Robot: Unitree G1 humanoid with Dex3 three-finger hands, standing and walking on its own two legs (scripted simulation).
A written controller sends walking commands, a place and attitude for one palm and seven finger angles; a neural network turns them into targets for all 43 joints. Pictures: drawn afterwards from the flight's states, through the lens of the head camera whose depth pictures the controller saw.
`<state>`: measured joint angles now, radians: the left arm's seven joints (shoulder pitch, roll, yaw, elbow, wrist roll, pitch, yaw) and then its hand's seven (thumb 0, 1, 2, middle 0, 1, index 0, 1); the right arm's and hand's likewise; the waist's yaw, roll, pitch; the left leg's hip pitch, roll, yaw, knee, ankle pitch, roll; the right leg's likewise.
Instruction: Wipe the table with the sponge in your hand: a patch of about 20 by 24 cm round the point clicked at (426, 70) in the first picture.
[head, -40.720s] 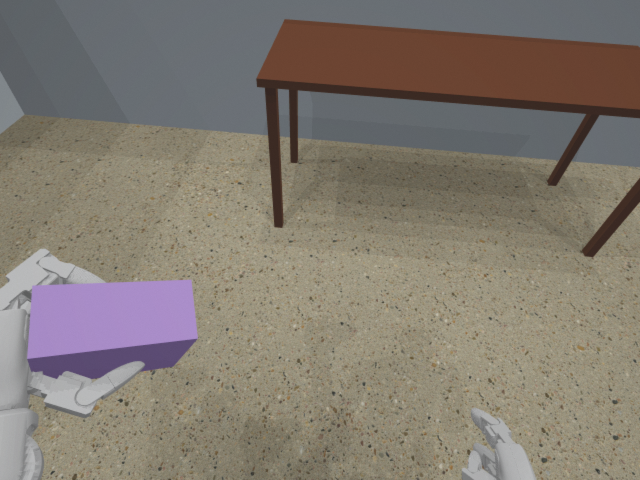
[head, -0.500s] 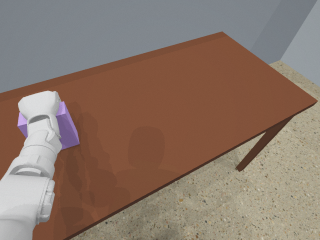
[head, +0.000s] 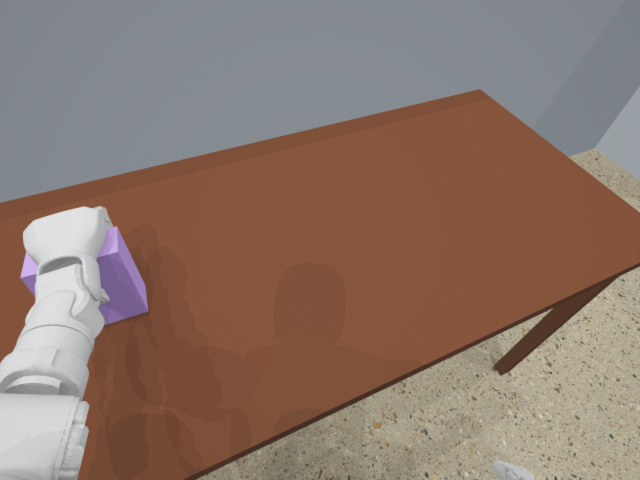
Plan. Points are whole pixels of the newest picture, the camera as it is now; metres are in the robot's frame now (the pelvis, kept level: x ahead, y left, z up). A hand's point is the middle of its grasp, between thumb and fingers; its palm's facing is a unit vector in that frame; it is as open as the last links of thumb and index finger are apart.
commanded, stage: wipe back along the first lane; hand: left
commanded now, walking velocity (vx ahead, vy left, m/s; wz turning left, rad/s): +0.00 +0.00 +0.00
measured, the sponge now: (97, 291) +0.37 +0.34 -0.02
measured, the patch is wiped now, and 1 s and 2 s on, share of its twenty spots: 0.90 0.90 0.90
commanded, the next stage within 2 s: lift the sponge slowly off the table in 1.62 s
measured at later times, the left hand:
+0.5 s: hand (81, 296) +0.33 +0.33 +0.03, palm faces -0.03 -0.04 -1.00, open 10.2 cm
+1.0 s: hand (89, 322) +0.30 +0.30 +0.03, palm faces -0.02 -0.03 -1.00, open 10.2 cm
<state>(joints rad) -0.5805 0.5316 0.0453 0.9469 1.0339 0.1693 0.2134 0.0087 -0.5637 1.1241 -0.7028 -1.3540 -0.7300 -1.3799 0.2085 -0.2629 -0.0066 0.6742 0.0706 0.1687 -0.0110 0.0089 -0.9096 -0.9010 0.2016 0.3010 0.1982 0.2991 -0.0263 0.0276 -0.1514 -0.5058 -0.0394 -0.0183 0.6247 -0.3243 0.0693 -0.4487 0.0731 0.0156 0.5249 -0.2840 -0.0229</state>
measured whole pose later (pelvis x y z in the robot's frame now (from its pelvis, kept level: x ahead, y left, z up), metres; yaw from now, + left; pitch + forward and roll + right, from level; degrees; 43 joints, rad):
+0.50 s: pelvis +0.00 +0.01 +0.00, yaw +1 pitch +8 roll -3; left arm -0.33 0.45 -0.06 0.63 0.99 0.28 0.24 -0.01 -0.49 1.09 -0.64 -1.40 -0.66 -1.43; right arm 0.17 -0.25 0.00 0.66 0.08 0.18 -0.01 0.01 -0.91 -0.90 0.20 0.30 0.20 0.30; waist 0.01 0.04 -0.14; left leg -0.42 -0.06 -0.02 0.59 -0.31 0.08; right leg -0.36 0.05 0.02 0.50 -0.28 -0.01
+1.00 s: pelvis +0.00 +0.01 +0.00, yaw +1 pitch +6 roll -2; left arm -0.18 0.39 -0.12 0.44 0.99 0.38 0.25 -0.01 -0.48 1.08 -0.62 -1.42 -0.65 -1.44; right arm 0.12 -0.25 0.01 0.65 0.08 0.17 -0.01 0.01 -0.91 -0.90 0.20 0.30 0.20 0.30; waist 0.05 0.05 -0.13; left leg -0.37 -0.06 -0.02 0.58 -0.31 0.08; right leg -0.32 0.05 0.01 0.51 -0.29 -0.02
